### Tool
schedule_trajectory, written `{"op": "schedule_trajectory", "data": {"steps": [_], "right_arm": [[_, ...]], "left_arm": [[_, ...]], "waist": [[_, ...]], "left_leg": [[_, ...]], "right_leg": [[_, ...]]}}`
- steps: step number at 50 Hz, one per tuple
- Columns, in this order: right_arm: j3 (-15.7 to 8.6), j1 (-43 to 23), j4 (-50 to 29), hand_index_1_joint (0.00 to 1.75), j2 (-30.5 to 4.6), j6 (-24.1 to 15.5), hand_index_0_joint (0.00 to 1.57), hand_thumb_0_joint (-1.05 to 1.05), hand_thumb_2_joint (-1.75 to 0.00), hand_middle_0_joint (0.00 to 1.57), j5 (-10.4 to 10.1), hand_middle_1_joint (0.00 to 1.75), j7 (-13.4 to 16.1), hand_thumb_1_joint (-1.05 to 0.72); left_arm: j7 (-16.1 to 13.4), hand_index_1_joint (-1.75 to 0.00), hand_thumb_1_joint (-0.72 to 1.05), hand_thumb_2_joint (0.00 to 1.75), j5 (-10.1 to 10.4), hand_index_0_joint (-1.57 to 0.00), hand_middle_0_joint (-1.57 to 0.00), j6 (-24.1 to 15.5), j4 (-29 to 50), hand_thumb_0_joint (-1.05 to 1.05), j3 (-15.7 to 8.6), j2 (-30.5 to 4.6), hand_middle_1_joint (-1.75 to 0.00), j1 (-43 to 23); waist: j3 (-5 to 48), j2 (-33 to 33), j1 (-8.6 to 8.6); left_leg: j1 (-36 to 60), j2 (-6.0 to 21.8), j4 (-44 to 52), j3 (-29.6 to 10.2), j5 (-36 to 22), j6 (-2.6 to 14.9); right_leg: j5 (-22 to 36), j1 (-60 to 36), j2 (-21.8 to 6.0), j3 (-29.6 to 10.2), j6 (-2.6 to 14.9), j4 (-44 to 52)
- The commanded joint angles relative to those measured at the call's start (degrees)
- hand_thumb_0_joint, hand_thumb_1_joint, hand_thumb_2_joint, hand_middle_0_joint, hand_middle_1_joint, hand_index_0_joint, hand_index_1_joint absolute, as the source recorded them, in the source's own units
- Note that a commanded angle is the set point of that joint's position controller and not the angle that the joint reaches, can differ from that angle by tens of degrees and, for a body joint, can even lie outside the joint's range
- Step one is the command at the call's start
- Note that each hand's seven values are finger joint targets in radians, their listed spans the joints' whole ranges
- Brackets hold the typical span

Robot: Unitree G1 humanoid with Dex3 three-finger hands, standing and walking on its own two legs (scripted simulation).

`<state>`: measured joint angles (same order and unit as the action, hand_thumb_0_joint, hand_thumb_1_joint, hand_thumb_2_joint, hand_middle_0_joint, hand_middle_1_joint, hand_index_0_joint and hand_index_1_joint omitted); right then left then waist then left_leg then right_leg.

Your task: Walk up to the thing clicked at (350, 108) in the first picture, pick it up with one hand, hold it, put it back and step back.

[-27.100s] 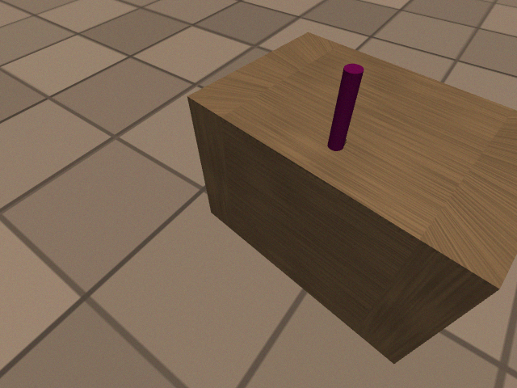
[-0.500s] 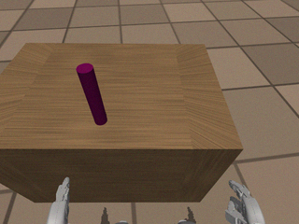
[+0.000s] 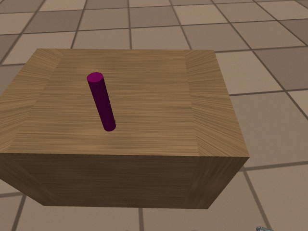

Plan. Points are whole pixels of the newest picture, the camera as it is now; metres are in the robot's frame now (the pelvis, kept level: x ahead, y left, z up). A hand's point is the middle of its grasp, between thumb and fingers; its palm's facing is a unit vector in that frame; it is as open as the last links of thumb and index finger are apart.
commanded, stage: stand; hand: left
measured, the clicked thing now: (103, 105) +0.49 +0.18 +0.02
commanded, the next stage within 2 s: none
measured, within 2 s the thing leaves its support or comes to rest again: neither
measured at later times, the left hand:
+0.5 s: hand out of the picture +0.05 +0.25 -0.13, palm faces -0.02 -0.94 -0.34, open 8.8 cm
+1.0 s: hand out of the picture +0.06 +0.25 -0.12, palm faces -0.03 -0.94 -0.34, open 7.4 cm
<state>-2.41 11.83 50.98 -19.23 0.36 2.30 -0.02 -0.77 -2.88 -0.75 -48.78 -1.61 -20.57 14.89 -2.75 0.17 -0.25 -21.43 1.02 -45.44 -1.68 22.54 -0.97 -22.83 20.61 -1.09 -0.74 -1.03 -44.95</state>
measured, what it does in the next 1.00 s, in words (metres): stands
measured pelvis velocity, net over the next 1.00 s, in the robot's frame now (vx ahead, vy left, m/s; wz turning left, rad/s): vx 0.00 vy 0.01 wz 0.00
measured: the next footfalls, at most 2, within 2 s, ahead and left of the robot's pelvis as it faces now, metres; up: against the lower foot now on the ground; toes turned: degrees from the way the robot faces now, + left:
none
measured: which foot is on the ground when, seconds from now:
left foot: down 0.00-1.00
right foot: down 0.00-1.00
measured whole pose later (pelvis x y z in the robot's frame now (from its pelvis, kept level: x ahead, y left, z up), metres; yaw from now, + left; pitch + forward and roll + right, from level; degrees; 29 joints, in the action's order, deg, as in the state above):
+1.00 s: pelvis +0.00 +0.01 +0.04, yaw +0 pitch -4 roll +0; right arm -0.4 6.7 66.4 -19.3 -0.1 0.6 -0.2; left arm 0.0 -1.2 -0.8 -67.3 -0.4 -19.0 6.8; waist -4.4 -0.2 0.3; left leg -7.1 0.5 -21.3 -0.9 10.3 -0.8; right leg -10.8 6.7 -1.9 -1.0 -1.9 -21.3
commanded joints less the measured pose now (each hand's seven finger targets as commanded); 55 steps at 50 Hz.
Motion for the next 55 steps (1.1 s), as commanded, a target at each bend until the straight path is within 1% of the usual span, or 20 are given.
{"op": "schedule_trajectory", "data": {"steps": [1, 3, 4, 6, 9, 12, 16, 19, 21, 22, 24, 29, 30, 34, 36, 40, 46, 50, 53, 55], "right_arm": [[-2.35, -2.50, -1.23, 0.30, -9.64, -2.16, 0.20, 0.00, -0.90, 0.20, -0.34, 0.30, 0.99, -0.90], [-2.09, -2.26, 0.75, 0.30, -9.82, -2.04, 0.20, 0.00, -0.90, 0.20, -0.39, 0.30, 1.17, -0.90], [-1.83, -2.41, 1.64, 0.30, -9.99, -2.00, 0.20, 0.00, -0.90, 0.20, -0.38, 0.30, 1.20, -0.90], [-1.58, -2.41, 3.35, 0.30, -10.19, -2.00, 0.20, 0.00, -0.90, 0.20, -0.60, 0.30, 1.28, -0.90], [-1.16, -2.90, 5.60, 0.30, -10.47, -1.81, 0.20, 0.00, -0.90, 0.20, -0.62, 0.30, 1.29, -0.90], [-0.97, -4.29, 6.82, 0.30, -10.57, -2.06, 0.20, 0.00, -0.90, 0.20, -1.04, 0.30, 1.21, -0.90], [-0.88, -4.50, 8.88, 0.30, -10.44, -1.85, 0.20, 0.00, -0.90, 0.20, -1.13, 0.30, 1.12, -0.90], [-0.83, -4.93, 9.79, 0.30, -10.57, -1.73, 0.20, 0.00, -0.90, 0.20, -1.18, 0.30, 0.94, -0.90], [-0.83, -4.81, 10.29, 0.30, -10.33, -1.80, 0.20, 0.00, -0.90, 0.20, -1.22, 0.30, 0.90, -0.90], [-0.81, -4.75, 10.54, 0.30, -10.50, -1.77, 0.20, 0.00, -0.90, 0.20, -1.12, 0.30, 0.84, -0.90], [-0.72, -5.25, 10.92, 0.30, -10.55, -1.86, 0.20, 0.00, -0.90, 0.20, -1.14, 0.30, 0.96, -0.90], [-0.60, -5.49, 11.62, 0.30, -10.92, -1.66, 0.20, 0.00, -0.90, 0.20, -1.22, 0.30, 0.89, -0.90], [-0.66, -5.89, 11.64, 0.30, -11.20, -1.68, 0.20, 0.00, -0.90, 0.20, -1.21, 0.30, 0.88, -0.90], [-0.46, -6.15, 11.94, 0.30, -11.27, -1.61, 0.20, 0.00, -0.90, 0.20, -1.28, 0.30, 0.83, -0.90], [-0.45, -6.14, 11.98, 0.30, -11.49, -1.70, 0.20, 0.00, -0.90, 0.20, -1.38, 0.30, 0.82, -0.90], [-0.34, -6.27, 12.24, 0.30, -11.88, -1.85, 0.20, 0.00, -0.90, 0.20, -1.36, 0.30, 0.88, -0.90], [-0.22, -6.42, 12.35, 0.30, -11.90, -1.83, 0.20, 0.00, -0.90, 0.20, -1.44, 0.30, 0.83, -0.90], [-0.27, -6.74, 12.24, 0.30, -11.93, -1.82, 0.20, 0.00, -0.90, 0.20, -1.54, 0.30, 0.84, -0.90], [-0.14, -6.73, 12.38, 0.30, -11.83, -1.74, 0.20, 0.00, -0.90, 0.20, -1.52, 0.30, 0.83, -0.90], [-0.23, -7.26, 12.27, 0.30, -12.25, -1.77, 0.20, 0.00, -0.90, 0.20, -1.52, 0.30, 0.82, -0.90]], "left_arm": [[-0.83, -0.05, -0.56, 0.05, 0.84, -0.05, -0.05, -2.13, 0.45, 0.00, -2.24, -10.44, -0.05, -3.23], [-1.02, -0.21, -0.40, 0.21, 1.18, -0.20, -0.20, -1.79, -1.86, 0.00, -2.01, -10.81, -0.21, -3.58], [-1.05, -0.29, -0.32, 0.29, 1.49, -0.20, -0.20, -1.67, -2.93, 0.00, -1.86, -10.48, -0.29, -3.82], [-1.05, -0.30, -0.16, 0.45, 1.61, -0.20, -0.20, -1.55, -4.99, 0.00, -1.61, -10.59, -0.30, -4.02], [-0.96, -0.30, 0.08, 0.69, 1.83, -0.20, -0.20, -1.14, -7.52, 0.00, -1.31, -10.39, -0.30, -5.11], [-0.78, -0.30, 0.32, 0.90, 1.70, -0.20, -0.20, -1.24, -9.71, 0.00, -0.97, -10.08, -0.30, -5.39], [-0.63, -0.30, 0.64, 0.90, 1.70, -0.20, -0.20, -1.26, -11.64, 0.00, -0.72, -10.05, -0.30, -6.62], [-0.56, -0.30, 0.88, 0.90, 1.75, -0.20, -0.20, -1.24, -12.77, 0.00, -0.68, -9.85, -0.30, -7.31], [-0.49, -0.30, 0.90, 0.90, 1.81, -0.20, -0.20, -1.33, -13.28, 0.00, -0.72, -10.01, -0.30, -7.68], [-0.47, -0.30, 0.90, 0.90, 1.75, -0.20, -0.20, -1.24, -13.48, 0.00, -0.74, -10.10, -0.30, -7.99], [-0.41, -0.30, 0.90, 0.90, 1.89, -0.20, -0.20, -1.19, -14.04, 0.00, -0.77, -9.98, -0.30, -8.34], [-0.41, -0.30, 0.90, 0.90, 1.81, -0.20, -0.20, -1.15, -14.48, 0.00, -0.68, -10.22, -0.30, -9.51], [-0.46, -0.30, 0.90, 0.90, 1.88, -0.20, -0.20, -1.17, -14.68, 0.00, -0.66, -10.06, -0.30, -9.44], [-0.28, -0.30, 0.90, 0.90, 1.91, -0.20, -0.20, -0.93, -15.17, 0.00, -0.62, -10.40, -0.30, -9.44], [-0.24, -0.30, 0.90, 0.90, 1.91, -0.20, -0.20, -1.06, -15.07, 0.00, -0.60, -10.34, -0.30, -9.89], [-0.18, -0.30, 0.90, 0.90, 2.00, -0.20, -0.20, -1.03, -15.18, 0.00, -0.57, -10.36, -0.30, -9.93], [-0.14, -0.30, 0.90, 0.90, 2.03, -0.20, -0.20, -0.94, -15.31, 0.00, -0.54, -10.50, -0.30, -10.46], [-0.22, -0.30, 0.90, 0.90, 2.11, -0.20, -0.20, -1.07, -15.21, 0.00, -0.68, -10.92, -0.30, -10.69], [-0.22, -0.30, 0.90, 0.90, 2.14, -0.20, -0.20, -0.96, -15.25, 0.00, -0.67, -10.71, -0.30, -10.73], [-0.16, -0.30, 0.90, 0.90, 2.16, -0.20, -0.20, -0.90, -15.35, 0.00, -0.63, -10.61, -0.30, -10.40]], "waist": [[4.83, -0.83, 0.28], [3.76, -0.25, 0.63], [3.38, -1.02, 0.45], [2.96, -0.52, 0.55], [0.35, -1.42, 0.36], [0.54, -0.94, 0.10], [-1.08, 0.07, 0.21], [-1.48, -0.43, 0.06], [-0.34, 0.00, 0.18], [-1.12, -0.21, 0.28], [0.17, -0.88, 0.13], [-0.59, -0.58, 0.27], [0.53, -1.04, 0.09], [-0.63, -0.87, 0.04], [0.87, -1.03, 0.24], [0.99, -1.20, 0.08], [1.03, -0.62, 0.41], [2.38, 0.84, 0.55], [1.44, -0.31, 0.62], [1.88, 0.15, 0.42]], "left_leg": [[6.04, 2.49, 11.68, -4.74, -10.20, 3.93], [7.77, 3.14, 14.11, -5.12, -11.64, 3.76], [7.64, 3.62, 15.64, -5.55, -11.29, 3.81], [8.88, 3.59, 17.16, -4.98, -12.63, 3.38], [7.45, 4.32, 22.37, -5.95, -7.05, 3.03], [9.17, 4.24, 23.87, -5.52, -8.96, 2.58], [10.27, 4.24, 25.40, -5.19, -7.86, 2.34], [9.26, 4.26, 26.70, -5.09, -7.11, 2.30], [10.82, 4.36, 26.51, -4.73, -8.49, 2.29], [9.76, 4.28, 27.19, -4.91, -7.21, 2.16], [10.72, 4.98, 27.89, -5.29, -8.07, 2.20], [10.74, 4.65, 28.35, -4.72, -8.50, 2.01], [11.09, 5.04, 28.15, -4.76, -9.09, 2.28], [11.07, 4.96, 29.07, -4.81, -6.88, 2.08], [11.58, 5.10, 28.83, -4.52, -9.52, 2.11], [11.73, 5.27, 29.56, -4.48, -10.67, 2.02], [12.50, 5.30, 29.35, -4.22, -11.51, 2.07], [14.50, 5.41, 28.64, -3.65, -16.27, 2.02], [13.43, 5.34, 29.27, -3.68, -13.45, 1.93], [14.45, 5.60, 29.09, -3.73, -14.76, 2.00]], "right_leg": [[12.00, -2.92, -4.17, -6.58, 4.78, 13.86], [13.32, -3.00, -3.85, -6.04, 4.29, 15.22], [13.32, -4.38, -3.73, -5.63, 4.05, 15.88], [14.45, -5.98, -4.31, -5.92, 3.90, 17.94], [9.38, -7.96, -3.95, -5.30, 3.44, 20.57], [10.90, -9.65, -4.37, -5.29, 3.15, 22.54], [7.06, -8.94, -4.65, -5.43, 2.80, 25.60], [6.97, -10.36, -4.60, -4.97, 2.52, 26.23], [7.76, -10.69, -5.07, -5.34, 2.40, 26.90], [6.73, -10.70, -4.86, -5.08, 2.21, 27.02], [9.45, -11.92, -5.07, -4.87, 2.24, 26.46], [8.90, -11.72, -5.08, -4.79, 1.92, 27.61], [10.68, -12.83, -5.44, -4.87, 1.97, 27.56], [8.17, -11.51, -5.03, -4.64, 1.87, 27.79], [11.23, -12.80, -5.39, -4.74, 1.89, 27.76], [13.18, -13.42, -5.41, -4.58, 1.79, 27.46], [13.65, -13.19, -5.59, -4.53, 1.69, 28.09], [16.94, -13.56, -5.78, -4.58, 1.63, 27.93], [15.34, -13.65, -5.76, -4.49, 1.53, 28.21], [15.82, -13.45, -5.82, -4.48, 1.60, 28.21]]}}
